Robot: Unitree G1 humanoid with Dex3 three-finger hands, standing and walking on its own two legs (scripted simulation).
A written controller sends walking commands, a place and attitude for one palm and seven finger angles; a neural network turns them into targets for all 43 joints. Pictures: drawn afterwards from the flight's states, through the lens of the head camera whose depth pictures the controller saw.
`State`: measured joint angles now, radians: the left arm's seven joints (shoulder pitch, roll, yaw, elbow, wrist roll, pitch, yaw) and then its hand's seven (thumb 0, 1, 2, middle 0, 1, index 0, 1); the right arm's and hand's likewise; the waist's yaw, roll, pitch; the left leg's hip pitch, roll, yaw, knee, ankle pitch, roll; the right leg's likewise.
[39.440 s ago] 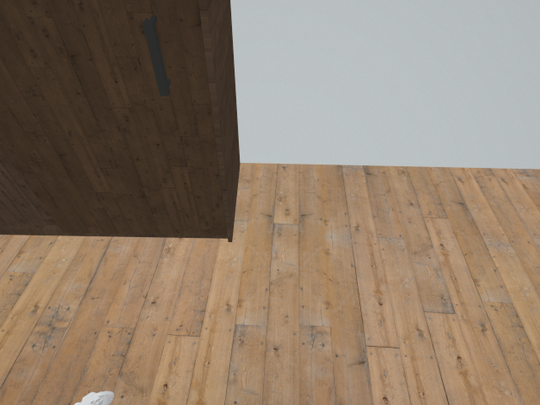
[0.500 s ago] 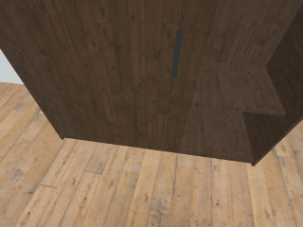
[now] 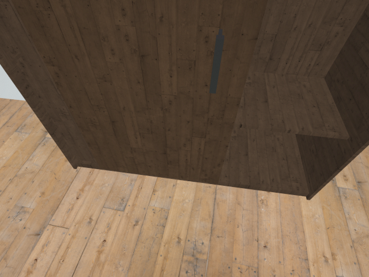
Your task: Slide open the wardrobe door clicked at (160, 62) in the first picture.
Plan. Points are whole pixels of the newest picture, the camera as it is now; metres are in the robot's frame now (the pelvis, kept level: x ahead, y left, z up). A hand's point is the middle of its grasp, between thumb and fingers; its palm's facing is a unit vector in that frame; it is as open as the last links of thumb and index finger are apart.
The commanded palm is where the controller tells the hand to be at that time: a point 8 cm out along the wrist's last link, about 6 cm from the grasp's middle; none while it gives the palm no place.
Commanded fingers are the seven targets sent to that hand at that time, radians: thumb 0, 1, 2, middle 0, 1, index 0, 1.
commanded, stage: look to check the result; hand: right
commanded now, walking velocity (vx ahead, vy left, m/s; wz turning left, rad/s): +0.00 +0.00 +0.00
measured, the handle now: (216, 63) +0.69 -0.05 +0.09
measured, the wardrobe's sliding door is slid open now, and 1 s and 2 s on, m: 0.53 0.53 0.53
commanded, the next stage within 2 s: stand and wait in 0.18 s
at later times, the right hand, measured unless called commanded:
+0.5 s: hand out of the picture +0.05 -0.20 -0.17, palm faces -0.01 +0.97 -0.25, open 7.4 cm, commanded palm none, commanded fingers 0.00 -0.90 -0.90 0.20 0.30 0.20 0.30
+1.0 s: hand out of the picture +0.07 -0.22 -0.16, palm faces -0.02 +0.96 -0.29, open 7.4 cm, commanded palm none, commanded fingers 0.00 -0.90 -0.90 0.20 0.30 0.20 0.30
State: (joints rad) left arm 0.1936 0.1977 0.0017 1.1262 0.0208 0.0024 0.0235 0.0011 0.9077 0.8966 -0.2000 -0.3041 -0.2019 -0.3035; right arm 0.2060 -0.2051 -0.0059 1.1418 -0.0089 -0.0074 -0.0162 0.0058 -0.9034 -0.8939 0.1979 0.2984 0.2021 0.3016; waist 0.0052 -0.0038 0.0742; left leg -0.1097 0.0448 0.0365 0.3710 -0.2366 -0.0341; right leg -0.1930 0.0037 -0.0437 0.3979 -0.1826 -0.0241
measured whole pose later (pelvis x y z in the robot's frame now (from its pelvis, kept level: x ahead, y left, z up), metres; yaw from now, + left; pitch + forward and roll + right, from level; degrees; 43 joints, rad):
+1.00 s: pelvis +0.00 +0.01 +0.00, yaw +0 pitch -1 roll +0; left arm 0.11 0.30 0.00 1.13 0.02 0.00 0.01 0.00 0.91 0.90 -0.20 -0.30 -0.20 -0.30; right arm 0.11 -0.29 -0.01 1.13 -0.01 -0.02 0.00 0.01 -0.90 -0.89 0.20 0.30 0.20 0.30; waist 0.01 0.00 0.07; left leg -0.07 0.03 0.05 0.31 -0.21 -0.01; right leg -0.16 -0.01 -0.03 0.33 -0.15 0.00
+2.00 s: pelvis +0.02 +0.02 +0.00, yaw +0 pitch -1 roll +0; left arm 0.11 0.31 0.00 1.13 0.02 0.00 0.01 0.00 0.91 0.90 -0.20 -0.30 -0.20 -0.30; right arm 0.11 -0.30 -0.01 1.13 -0.01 -0.02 0.00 0.01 -0.90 -0.89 0.20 0.30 0.20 0.30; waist 0.01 0.00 0.06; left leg -0.04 0.01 0.05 0.28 -0.22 0.00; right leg -0.13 -0.02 -0.03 0.31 -0.16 0.01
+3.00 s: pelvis +0.01 +0.02 +0.01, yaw +0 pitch -2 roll +0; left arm 0.10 0.32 0.00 1.13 0.02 0.00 0.01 0.00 0.91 0.90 -0.20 -0.30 -0.20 -0.30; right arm 0.10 -0.32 -0.01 1.13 -0.01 -0.02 0.00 0.01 -0.90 -0.89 0.20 0.30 0.20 0.30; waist 0.01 0.00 0.07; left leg -0.04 0.02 0.05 0.27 -0.20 -0.01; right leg -0.13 -0.02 -0.03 0.30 -0.15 0.01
